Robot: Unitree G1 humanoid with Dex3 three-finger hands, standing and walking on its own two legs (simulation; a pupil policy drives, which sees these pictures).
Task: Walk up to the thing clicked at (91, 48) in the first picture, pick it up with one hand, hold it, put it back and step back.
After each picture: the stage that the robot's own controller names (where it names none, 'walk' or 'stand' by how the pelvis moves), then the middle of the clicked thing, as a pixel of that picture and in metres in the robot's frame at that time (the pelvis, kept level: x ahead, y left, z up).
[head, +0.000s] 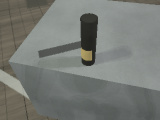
stand; (88, 42) +0.58 +0.01 +0.02
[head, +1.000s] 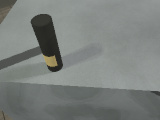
rise first; (49, 46) +0.50 +0.18 +0.05
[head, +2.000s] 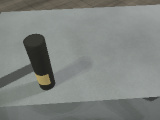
stand; (41, 65) +0.44 +0.20 +0.03
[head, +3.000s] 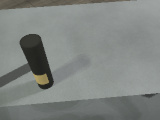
stand; (39, 65) +0.44 +0.21 +0.02
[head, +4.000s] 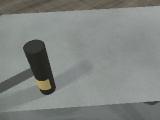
stand; (42, 70) +0.42 +0.20 +0.02
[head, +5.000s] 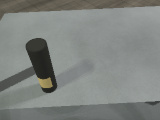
stand; (43, 68) +0.43 +0.19 +0.02
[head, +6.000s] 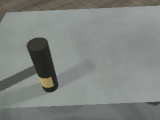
stand; (45, 68) +0.43 +0.19 +0.02
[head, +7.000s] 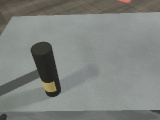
rise first; (48, 72) +0.42 +0.19 +0.02
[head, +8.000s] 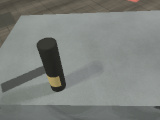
go down; (53, 67) +0.44 +0.18 +0.03
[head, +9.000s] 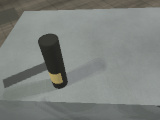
go down; (55, 64) +0.45 +0.17 +0.03
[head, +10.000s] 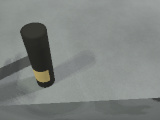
go down; (41, 59) +0.42 +0.16 +0.07
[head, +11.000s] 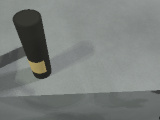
close in; (36, 50) +0.44 +0.17 +0.09
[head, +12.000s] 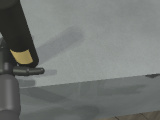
close; (18, 38) +0.45 +0.18 +0.12
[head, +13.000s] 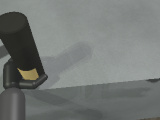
lift; (26, 56) +0.40 +0.17 +0.11
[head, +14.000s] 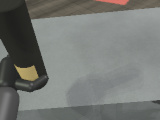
lift; (24, 51) +0.31 +0.16 +0.26
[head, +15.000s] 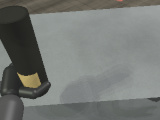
hold; (27, 59) +0.32 +0.16 +0.22
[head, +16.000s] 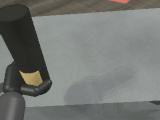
hold; (29, 57) +0.32 +0.16 +0.22
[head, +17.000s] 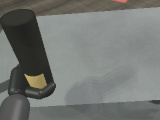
hold; (33, 60) +0.32 +0.15 +0.21
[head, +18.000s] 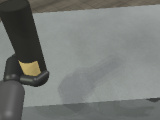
crouch; (28, 49) +0.37 +0.17 +0.20
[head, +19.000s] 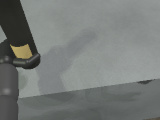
lower; (18, 33) +0.46 +0.18 +0.15
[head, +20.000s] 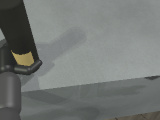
lower; (20, 40) +0.45 +0.17 +0.11
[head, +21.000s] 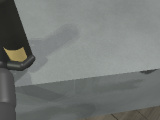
lower; (12, 35) +0.46 +0.18 +0.12
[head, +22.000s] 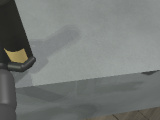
lower; (13, 37) +0.45 +0.18 +0.12
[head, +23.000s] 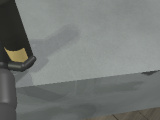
rest; (13, 36) +0.46 +0.18 +0.12
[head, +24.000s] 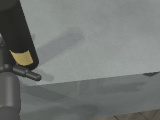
withdraw; (18, 39) +0.45 +0.17 +0.12
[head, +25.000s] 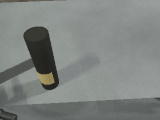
sink last; (44, 62) +0.42 +0.16 +0.08
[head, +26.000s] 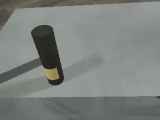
stand; (50, 58) +0.45 +0.17 +0.08
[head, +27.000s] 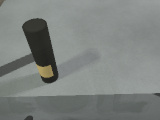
stand; (43, 55) +0.44 +0.18 +0.09
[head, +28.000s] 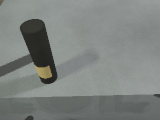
stand; (42, 56) +0.43 +0.18 +0.09
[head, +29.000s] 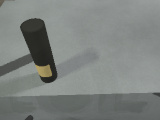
stand; (42, 54) +0.44 +0.18 +0.09
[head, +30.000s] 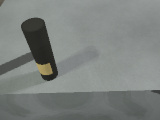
stand; (42, 53) +0.45 +0.18 +0.08
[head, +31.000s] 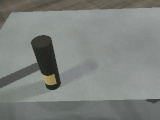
stand; (48, 65) +0.45 +0.18 +0.02
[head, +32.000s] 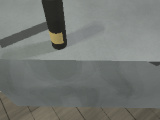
walk; (56, 23) +0.58 +0.14 +0.04
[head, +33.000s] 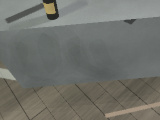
walk; out of the picture +0.83 +0.25 +0.05
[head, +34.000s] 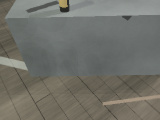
stand; out of the picture +1.06 +0.20 +0.04
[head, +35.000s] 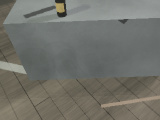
stand; out of the picture +1.05 +0.20 +0.02
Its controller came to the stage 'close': yes
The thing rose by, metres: 0.20
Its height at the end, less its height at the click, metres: +0.00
